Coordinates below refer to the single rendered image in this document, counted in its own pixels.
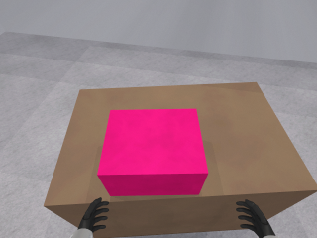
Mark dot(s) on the robot left forearm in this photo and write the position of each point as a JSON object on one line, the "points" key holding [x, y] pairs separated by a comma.
{"points": [[82, 233]]}

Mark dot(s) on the pedestal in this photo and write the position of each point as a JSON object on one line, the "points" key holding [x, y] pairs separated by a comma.
{"points": [[249, 156]]}

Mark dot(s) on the carton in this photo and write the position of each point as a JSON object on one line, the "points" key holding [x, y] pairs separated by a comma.
{"points": [[148, 152]]}

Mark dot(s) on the robot left hand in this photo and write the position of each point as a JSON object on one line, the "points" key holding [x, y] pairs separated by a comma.
{"points": [[89, 219]]}

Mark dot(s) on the robot right hand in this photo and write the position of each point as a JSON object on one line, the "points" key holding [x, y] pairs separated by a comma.
{"points": [[260, 224]]}

